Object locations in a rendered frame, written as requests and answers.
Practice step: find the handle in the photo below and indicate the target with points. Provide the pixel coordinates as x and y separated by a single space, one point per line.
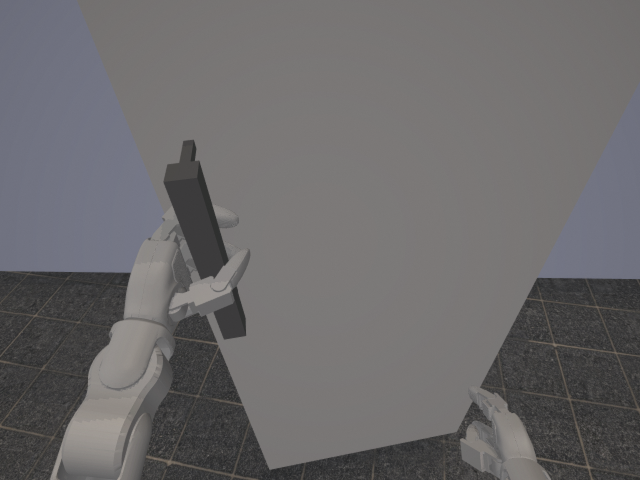
188 193

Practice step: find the robot left forearm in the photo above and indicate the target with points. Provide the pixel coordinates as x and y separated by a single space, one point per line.
109 435

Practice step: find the robot right hand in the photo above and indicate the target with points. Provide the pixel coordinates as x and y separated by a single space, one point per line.
486 448

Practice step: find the robot left hand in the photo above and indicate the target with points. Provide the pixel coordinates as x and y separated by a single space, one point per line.
162 267

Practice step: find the fridge door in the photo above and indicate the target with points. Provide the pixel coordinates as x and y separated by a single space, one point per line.
401 171

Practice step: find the robot right forearm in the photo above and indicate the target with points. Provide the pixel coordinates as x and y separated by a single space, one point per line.
522 469

